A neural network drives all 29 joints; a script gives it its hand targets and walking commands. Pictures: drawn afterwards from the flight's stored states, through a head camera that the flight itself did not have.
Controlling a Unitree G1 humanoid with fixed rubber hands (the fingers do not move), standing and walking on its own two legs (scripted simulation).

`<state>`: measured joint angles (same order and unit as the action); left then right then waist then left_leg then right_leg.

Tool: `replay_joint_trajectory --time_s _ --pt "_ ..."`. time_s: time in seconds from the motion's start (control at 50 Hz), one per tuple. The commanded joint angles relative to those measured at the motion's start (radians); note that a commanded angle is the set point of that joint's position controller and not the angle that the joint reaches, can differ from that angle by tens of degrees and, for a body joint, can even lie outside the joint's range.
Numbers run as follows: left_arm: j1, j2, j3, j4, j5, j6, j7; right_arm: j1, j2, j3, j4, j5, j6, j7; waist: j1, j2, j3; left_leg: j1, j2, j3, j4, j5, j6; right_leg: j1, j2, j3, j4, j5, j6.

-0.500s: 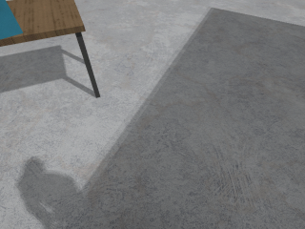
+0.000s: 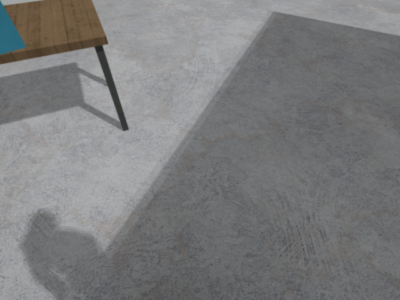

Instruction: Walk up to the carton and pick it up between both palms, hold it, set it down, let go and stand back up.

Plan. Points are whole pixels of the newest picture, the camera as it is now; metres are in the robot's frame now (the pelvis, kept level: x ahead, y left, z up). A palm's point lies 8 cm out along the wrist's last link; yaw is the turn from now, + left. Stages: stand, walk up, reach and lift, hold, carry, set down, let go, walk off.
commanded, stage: stand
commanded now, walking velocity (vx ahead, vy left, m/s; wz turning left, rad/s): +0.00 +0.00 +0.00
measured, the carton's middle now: out of the picture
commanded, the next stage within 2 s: none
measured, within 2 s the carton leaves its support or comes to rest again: neither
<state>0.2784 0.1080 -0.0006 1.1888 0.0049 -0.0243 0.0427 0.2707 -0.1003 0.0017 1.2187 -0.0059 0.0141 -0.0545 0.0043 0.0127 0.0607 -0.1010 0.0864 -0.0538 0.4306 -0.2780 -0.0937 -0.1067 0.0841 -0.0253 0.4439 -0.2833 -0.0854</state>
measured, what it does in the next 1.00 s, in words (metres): stands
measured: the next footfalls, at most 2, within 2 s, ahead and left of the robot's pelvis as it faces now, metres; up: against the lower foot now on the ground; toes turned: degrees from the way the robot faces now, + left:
none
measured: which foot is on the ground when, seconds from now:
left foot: down 0.00-1.00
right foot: down 0.00-1.00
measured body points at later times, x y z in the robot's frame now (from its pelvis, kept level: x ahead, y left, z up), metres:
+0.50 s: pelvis +0.01 +0.00 +0.00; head +0.02 -0.01 +0.45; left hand -0.02 +0.20 -0.16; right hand -0.04 -0.20 -0.17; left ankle -0.02 +0.18 -0.74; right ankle -0.02 -0.07 -0.74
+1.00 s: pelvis +0.02 +0.00 +0.00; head +0.03 +0.00 +0.45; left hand -0.01 +0.21 -0.16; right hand -0.02 -0.20 -0.17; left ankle -0.02 +0.18 -0.74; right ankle -0.02 -0.07 -0.74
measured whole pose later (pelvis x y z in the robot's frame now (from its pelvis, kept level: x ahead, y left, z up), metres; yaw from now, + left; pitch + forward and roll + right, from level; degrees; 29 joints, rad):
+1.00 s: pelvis +0.02 +0.00 +0.00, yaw +0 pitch -3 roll +0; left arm 0.30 0.11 0.00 1.18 0.00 -0.03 0.04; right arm 0.29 -0.10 0.00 1.22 0.00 0.01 -0.05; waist 0.01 0.01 0.06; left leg -0.08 0.10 -0.05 0.43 -0.31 -0.10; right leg -0.08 0.09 -0.03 0.43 -0.30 -0.09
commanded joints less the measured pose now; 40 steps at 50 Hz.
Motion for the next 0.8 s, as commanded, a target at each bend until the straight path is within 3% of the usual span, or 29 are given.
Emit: replay_joint_trajectory --time_s 0.0,0.02,0.06,0.1,0.14,0.16,0.22,0.24,0.26,0.32,0.34,0.36,0.38,0.4,0.42,0.44,0.46,0.5,0.54,0.56,0.58,0.6,0.62,0.66,0.68,0.72,0.74,0.76,0.78 --pt "0.087 0.083 0.013 -0.022 -0.004 -0.004 0.003 0.112 -0.037 0.001 0.011 0.0 0.004 -0.006 0.011 -0.009 0.088 -0.075 0.004 0.023 -0.045 0.162 0.053 -0.058 -0.142 0.131 -0.136 0.275 0.012" --pt "0.086 0.07 0.009 -0.009 0.003 -0.001 0.0 0.132 -0.047 0.001 0.012 0.001 0.005 -0.006 -0.005 -0.021 0.077 -0.045 0.004 0.006 -0.041 0.157 0.058 -0.064 -0.152 0.137 -0.135 0.288 0.007" --pt "0.093 0.129 0.021 -0.015 0.004 0.002 0.003 0.123 -0.066 0.002 0.012 -0.008 -0.003 -0.002 -0.001 0.019 0.101 -0.08 0.008 0.009 -0.051 0.151 0.057 -0.064 -0.154 0.143 -0.134 0.242 0.006" --pt "0.07 0.109 0.019 -0.017 0.001 -0.002 -0.002 0.107 -0.086 -0.003 0.003 -0.008 -0.005 -0.003 -0.001 -0.021 0.085 -0.075 0.009 0.017 -0.048 0.161 0.06 -0.049 -0.151 0.138 -0.138 0.281 0.009" --pt "0.088 0.087 0.019 -0.023 0.007 -0.005 -0.007 0.144 -0.076 -0.004 0.021 -0.004 0.005 -0.006 0.01 0.018 0.074 -0.074 0.007 0.012 -0.065 0.179 0.054 -0.026 -0.157 0.131 -0.105 0.307 0.006" --pt "0.098 0.053 0.008 -0.008 -0.001 0.001 0.004 0.128 -0.065 0.0 0.006 0.003 0.0 -0.004 0.008 -0.036 0.076 -0.055 0.012 0.003 -0.049 0.17 0.06 -0.068 -0.147 0.128 -0.106 0.313 0.004" --pt "0.082 0.096 0.021 -0.026 0.004 0.006 -0.001 0.08 -0.078 -0.009 -0.01 0.0 -0.003 0.007 0.021 -0.005 0.084 -0.099 -0.004 0.019 -0.038 0.131 0.06 -0.032 -0.159 0.16 -0.145 0.24 0.016" --pt "0.075 0.135 0.028 -0.03 0.001 0.006 0.002 0.111 -0.049 -0.002 -0.001 -0.006 -0.002 0.0 0.005 0.003 0.061 -0.055 0.0 0.029 -0.045 0.139 0.051 -0.069 -0.167 0.175 -0.136 0.191 0.004" --pt "0.07 0.099 0.018 -0.022 -0.004 0.006 0.002 0.122 -0.086 -0.009 -0.005 0.006 -0.008 -0.002 0.002 -0.035 0.049 -0.028 0.003 0.014 -0.04 0.161 0.056 -0.079 -0.161 0.183 -0.159 0.191 0.014" --pt "0.086 0.055 0.005 -0.019 -0.009 -0.002 0.002 0.116 -0.085 -0.014 0.005 0.01 -0.001 0.001 0.0 0.01 0.102 -0.097 -0.002 0.016 -0.05 0.158 0.05 -0.052 -0.159 0.152 -0.142 0.282 0.018" --pt "0.107 0.068 0.013 -0.008 -0.01 -0.004 0.003 0.122 -0.045 -0.007 0.012 0.003 0.003 -0.006 0.019 -0.027 0.04 -0.06 -0.003 0.034 -0.033 0.149 0.039 -0.02 -0.167 0.164 -0.153 0.272 0.022" --pt "0.084 0.119 0.02 -0.022 -0.004 -0.003 0.006 0.128 -0.054 -0.004 0.014 -0.001 0.009 -0.005 0.007 -0.016 0.063 -0.063 -0.003 0.028 -0.037 0.14 0.037 -0.034 -0.181 0.185 -0.146 0.278 0.022" --pt "0.08 0.082 0.014 -0.02 -0.002 0.001 0.006 0.104 -0.064 -0.005 0.003 -0.005 0.002 -0.008 0.005 -0.042 0.071 -0.061 0.008 0.016 -0.04 0.16 0.045 -0.058 -0.161 0.149 -0.136 0.277 0.012" --pt "0.073 0.111 0.019 -0.012 0.0 0.004 0.008 0.14 -0.039 0.0 0.013 0.003 0.003 -0.007 -0.012 -0.026 0.081 -0.036 -0.002 0.023 -0.043 0.149 0.044 -0.078 -0.171 0.173 -0.174 0.219 0.014" --pt "0.107 0.095 0.022 -0.017 -0.005 0.0 0.005 0.131 -0.031 0.007 0.013 0.004 0.003 -0.005 0.015 0.006 0.088 -0.059 0.006 0.014 -0.054 0.148 0.049 -0.065 -0.159 0.17 -0.147 0.208 0.008" --pt "0.126 0.074 0.015 -0.007 -0.008 0.0 0.003 0.143 -0.035 0.002 0.017 0.007 0.003 0.0 0.013 0.022 0.068 -0.04 -0.002 0.026 -0.034 0.147 0.046 -0.083 -0.162 0.179 -0.158 0.205 0.016" --pt "0.132 0.055 0.007 -0.008 -0.005 0.0 0.003 0.13 -0.049 0.003 0.013 0.0 0.002 -0.001 0.016 -0.003 0.079 -0.037 0.014 0.016 -0.048 0.175 0.048 -0.078 -0.144 0.138 -0.14 0.254 0.002" --pt "0.115 0.062 0.009 0.001 0.002 -0.004 0.007 0.132 -0.083 -0.008 0.01 0.002 -0.007 0.0 -0.005 0.012 0.042 -0.029 0.016 0.021 -0.044 0.201 0.052 -0.033 -0.16 0.139 -0.111 0.363 0.004" --pt "0.093 0.078 0.013 -0.011 -0.008 -0.015 0.0 0.124 -0.079 -0.002 0.008 -0.002 -0.006 -0.006 0.003 -0.038 0.043 -0.024 0.019 0.02 -0.038 0.213 0.058 -0.05 -0.141 0.112 -0.111 0.387 0.007" --pt "0.11 0.085 0.014 -0.008 0.002 -0.013 0.006 0.135 -0.098 -0.012 0.011 0.001 -0.006 -0.009 0.001 -0.015 0.049 -0.016 0.011 0.018 -0.047 0.189 0.059 -0.046 -0.153 0.143 -0.111 0.359 0.008" --pt "0.103 0.068 0.008 -0.013 -0.002 -0.014 -0.002 0.14 -0.088 -0.005 0.013 -0.004 -0.005 -0.006 -0.002 0.024 0.051 -0.006 0.016 0.017 -0.047 0.214 0.057 -0.052 -0.16 0.139 -0.096 0.423 -0.005" --pt "0.121 0.106 0.014 -0.002 0.0 -0.014 0.005 0.137 -0.088 -0.008 0.009 0.002 -0.001 -0.007 -0.004 0.005 0.057 -0.026 0.011 0.029 -0.035 0.196 0.057 -0.021 -0.168 0.148 -0.119 0.453 0.005" --pt "0.144 0.102 0.018 0.0 -0.011 -0.016 0.001 0.112 -0.066 -0.005 0.0 0.003 -0.006 -0.006 0.013 0.036 0.017 -0.02 0.01 0.03 -0.026 0.213 0.058 0.001 -0.157 0.125 -0.097 0.477 0.004" --pt "0.146 0.075 0.012 0.014 -0.003 -0.014 0.007 0.122 -0.061 -0.007 0.002 0.01 -0.007 -0.002 0.011 -0.046 0.046 -0.058 0.005 0.034 -0.035 0.174 0.052 0.017 -0.17 0.149 -0.096 0.488 0.012" --pt "0.154 0.083 0.012 0.008 -0.003 -0.007 0.007 0.139 -0.055 -0.005 0.008 0.01 -0.006 -0.003 0.014 0.002 0.07 -0.072 0.004 0.036 -0.023 0.163 0.045 0.001 -0.173 0.154 -0.115 0.459 0.014" --pt "0.114 0.071 0.008 -0.002 -0.003 -0.006 0.009 0.147 -0.032 0.002 0.013 0.01 0.004 -0.007 -0.007 -0.016 0.074 -0.041 0.004 0.028 -0.031 0.15 0.048 -0.031 -0.178 0.157 -0.132 0.398 0.0" --pt "0.123 0.064 0.011 0.001 -0.009 -0.003 0.005 0.117 -0.043 -0.002 0.005 0.004 0.002 -0.005 0.006 -0.021 0.065 -0.035 0.004 0.026 -0.036 0.164 0.057 -0.028 -0.166 0.153 -0.125 0.397 0.016" --pt "0.119 0.061 0.009 0.001 -0.002 -0.002 0.007 0.102 -0.086 -0.013 -0.005 -0.002 0.002 -0.004 -0.004 -0.049 0.065 -0.026 0.01 0.033 -0.035 0.17 0.053 -0.037 -0.148 0.138 -0.129 0.391 0.015" --pt "0.102 0.064 0.006 -0.003 0.003 -0.006 0.005 0.128 -0.09 -0.011 0.006 0.003 0.003 -0.003 -0.017 -0.035 0.098 -0.031 0.015 0.013 -0.044 0.176 0.057 -0.059 -0.159 0.134 -0.125 0.429 0.016"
